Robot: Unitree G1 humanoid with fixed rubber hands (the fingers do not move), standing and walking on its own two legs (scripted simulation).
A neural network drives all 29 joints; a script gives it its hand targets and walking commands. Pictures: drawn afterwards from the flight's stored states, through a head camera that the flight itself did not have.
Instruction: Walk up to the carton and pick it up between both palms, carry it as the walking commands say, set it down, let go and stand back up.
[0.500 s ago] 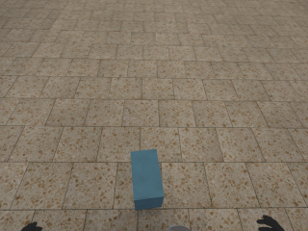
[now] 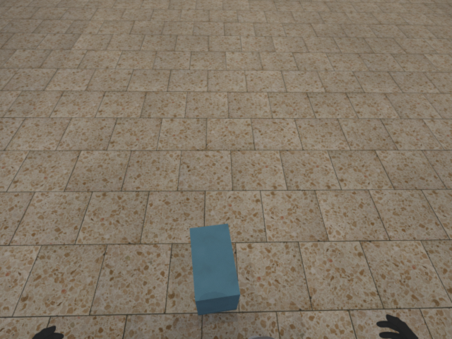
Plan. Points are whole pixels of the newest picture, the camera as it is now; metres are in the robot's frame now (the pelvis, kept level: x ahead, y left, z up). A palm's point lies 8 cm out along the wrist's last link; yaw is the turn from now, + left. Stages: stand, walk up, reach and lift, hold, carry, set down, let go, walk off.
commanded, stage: walk up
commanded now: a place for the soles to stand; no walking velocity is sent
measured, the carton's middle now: (213, 269) +0.47 +0.02 -0.64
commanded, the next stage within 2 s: reach and lift in 0.50 s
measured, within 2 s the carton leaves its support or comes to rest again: neither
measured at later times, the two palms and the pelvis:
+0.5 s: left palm out of the picture +0.11 +0.32 -0.07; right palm out of the picture +0.10 -0.33 -0.07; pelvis +0.00 +0.00 +0.00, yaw +0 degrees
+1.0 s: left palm (68, 310) +0.21 +0.29 -0.09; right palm (360, 291) +0.22 -0.27 -0.09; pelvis +0.00 +0.00 -0.01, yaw +3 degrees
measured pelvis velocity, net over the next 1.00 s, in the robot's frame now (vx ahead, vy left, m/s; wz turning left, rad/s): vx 0.00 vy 0.00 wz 0.05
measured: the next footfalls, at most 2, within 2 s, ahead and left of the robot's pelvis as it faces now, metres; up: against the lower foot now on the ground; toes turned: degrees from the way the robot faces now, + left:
none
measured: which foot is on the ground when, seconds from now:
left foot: down 0.00-1.00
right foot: down 0.00-1.00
